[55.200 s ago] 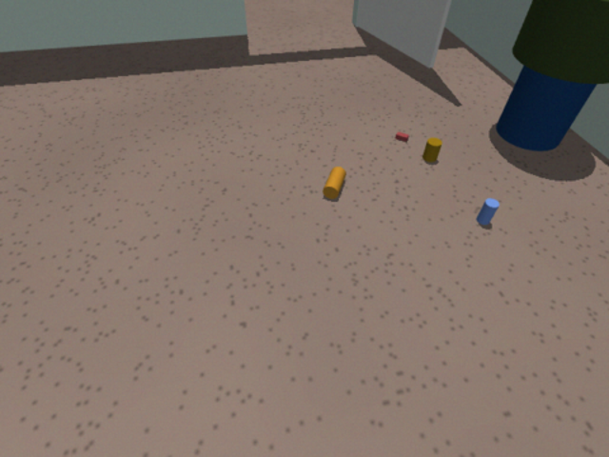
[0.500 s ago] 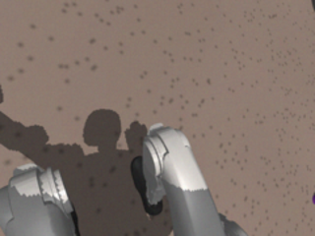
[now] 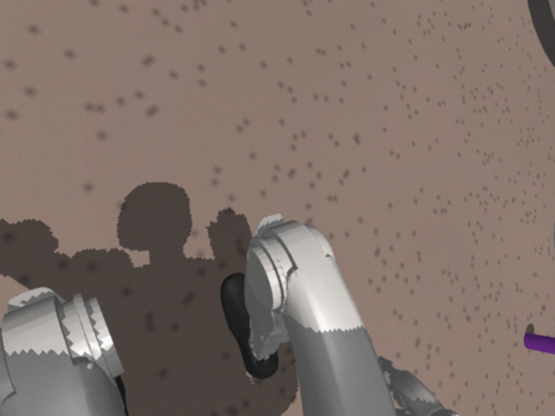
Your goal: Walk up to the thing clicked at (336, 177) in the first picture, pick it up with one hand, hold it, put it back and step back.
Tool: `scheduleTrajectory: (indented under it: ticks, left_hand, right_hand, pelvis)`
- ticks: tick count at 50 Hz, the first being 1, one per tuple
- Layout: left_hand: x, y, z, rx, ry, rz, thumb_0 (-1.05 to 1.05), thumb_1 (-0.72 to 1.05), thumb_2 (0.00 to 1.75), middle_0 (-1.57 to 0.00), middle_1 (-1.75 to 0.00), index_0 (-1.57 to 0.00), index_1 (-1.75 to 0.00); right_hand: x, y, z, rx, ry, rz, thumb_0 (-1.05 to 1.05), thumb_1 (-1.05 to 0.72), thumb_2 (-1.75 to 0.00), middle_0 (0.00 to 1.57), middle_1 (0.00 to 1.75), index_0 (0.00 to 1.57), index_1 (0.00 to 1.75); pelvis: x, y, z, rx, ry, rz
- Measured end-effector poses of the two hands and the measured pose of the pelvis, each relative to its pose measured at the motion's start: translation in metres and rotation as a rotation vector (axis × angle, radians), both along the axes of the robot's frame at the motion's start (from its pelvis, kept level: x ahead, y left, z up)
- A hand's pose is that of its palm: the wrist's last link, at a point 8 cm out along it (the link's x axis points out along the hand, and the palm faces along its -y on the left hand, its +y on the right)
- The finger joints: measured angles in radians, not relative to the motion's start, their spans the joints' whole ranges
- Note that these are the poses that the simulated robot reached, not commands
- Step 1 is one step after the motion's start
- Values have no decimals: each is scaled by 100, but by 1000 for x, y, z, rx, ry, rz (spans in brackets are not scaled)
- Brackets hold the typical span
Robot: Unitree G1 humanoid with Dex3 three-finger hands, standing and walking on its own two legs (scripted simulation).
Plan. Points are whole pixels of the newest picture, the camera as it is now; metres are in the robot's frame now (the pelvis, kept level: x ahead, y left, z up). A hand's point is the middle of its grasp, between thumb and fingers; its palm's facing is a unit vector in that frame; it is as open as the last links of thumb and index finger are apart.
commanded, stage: rest palm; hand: left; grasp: from above
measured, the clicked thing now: out of the picture +0.48 +0.37 -0.27
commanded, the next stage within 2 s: close in 0.42 s
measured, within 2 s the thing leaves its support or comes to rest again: neither
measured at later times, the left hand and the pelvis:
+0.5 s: hand out of the picture +0.47 +0.34 -0.24, palm faces -0.45 -0.12 -0.89, open 14.1 cm; pelvis +0.00 +0.00 +0.00, yaw -1 degrees
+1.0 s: hand out of the picture +0.46 +0.35 -0.24, palm faces -0.46 -0.12 -0.88, open 12.8 cm; pelvis +0.00 +0.00 +0.00, yaw -1 degrees
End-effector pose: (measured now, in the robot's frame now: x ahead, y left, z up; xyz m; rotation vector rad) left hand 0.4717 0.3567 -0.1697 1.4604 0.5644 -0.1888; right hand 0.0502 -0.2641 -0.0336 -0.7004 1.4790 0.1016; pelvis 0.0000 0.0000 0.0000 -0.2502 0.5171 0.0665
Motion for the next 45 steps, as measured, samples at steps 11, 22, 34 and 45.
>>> scheduleTrajectory:
  ticks: [11, 22, 34, 45]
  left_hand:
    - [0, -5, -6, -4, -9, -24, 0, -55, 107, -10, -99, -7, -102]
    - [0, -11, -11, -2, -7, -17, 0, -54, 107, -9, -100, -7, -102]
    - [0, -11, -15, 1, -15, -17, 0, -48, 104, -11, -102, -10, -103]
    - [2, -6, -12, 7, -7, 7, 0, -39, 98, -15, -102, -15, -101]
  right_hand:
    - [-7, 6, -1, 18, 9, 4, 0, -90, -90, 20, 30, 20, 30]
    - [-19, 11, -1, 39, 18, -2, 0, -90, -90, 20, 30, 20, 30]
    - [-16, 9, -1, 45, 23, 18, 0, -90, -90, 20, 30, 20, 30]
    - [-9, 4, 0, 36, 16, 25, 0, -90, -89, 20, 30, 20, 30]
  pelvis:
    - [-2, 1, -2, -5, -16, -4]
    - [-3, 2, -4, -10, -25, -12]
    - [-2, 0, -6, -9, -30, -15]
    - [-1, 0, -4, -10, -23, -15]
